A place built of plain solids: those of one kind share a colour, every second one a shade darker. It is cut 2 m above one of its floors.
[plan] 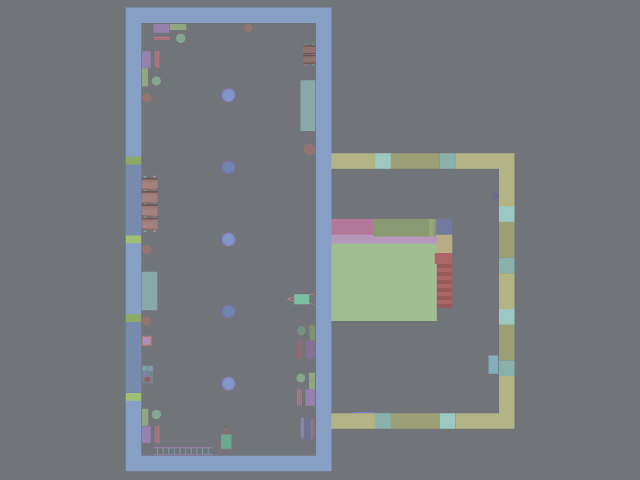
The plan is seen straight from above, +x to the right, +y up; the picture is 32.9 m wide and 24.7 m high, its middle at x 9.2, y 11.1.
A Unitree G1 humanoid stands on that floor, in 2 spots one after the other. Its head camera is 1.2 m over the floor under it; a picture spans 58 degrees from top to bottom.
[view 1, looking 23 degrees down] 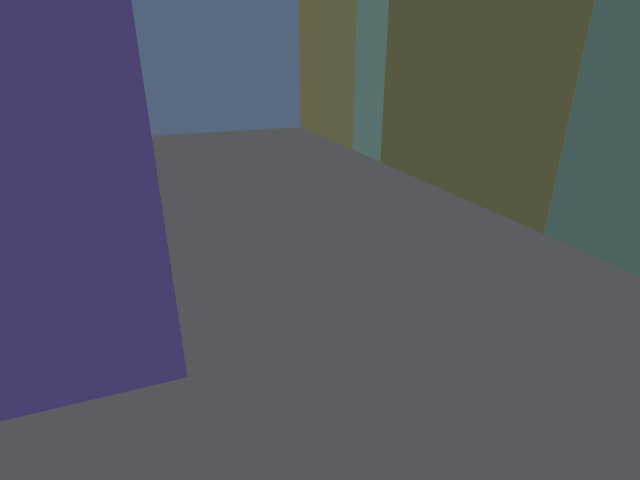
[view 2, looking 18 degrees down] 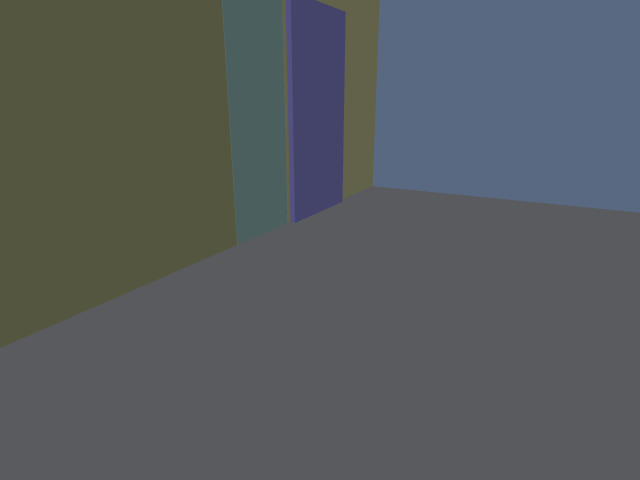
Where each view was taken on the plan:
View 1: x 17.51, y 12.18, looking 159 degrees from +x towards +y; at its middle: ground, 3.07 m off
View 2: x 15.61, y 4.53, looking -151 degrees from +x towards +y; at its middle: ground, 3.88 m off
